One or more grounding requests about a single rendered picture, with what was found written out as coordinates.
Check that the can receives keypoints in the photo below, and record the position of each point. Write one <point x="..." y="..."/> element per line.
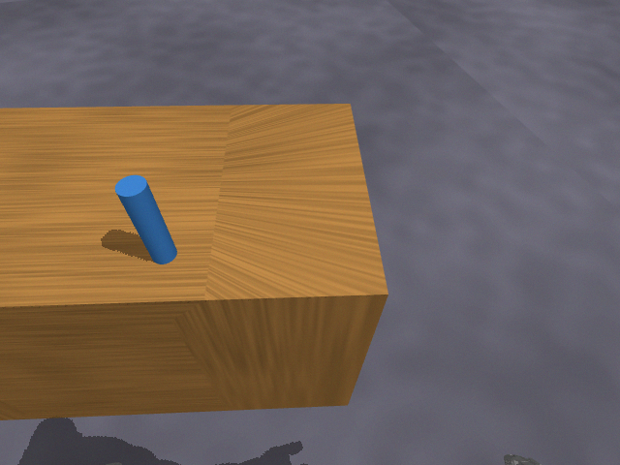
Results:
<point x="138" y="201"/>

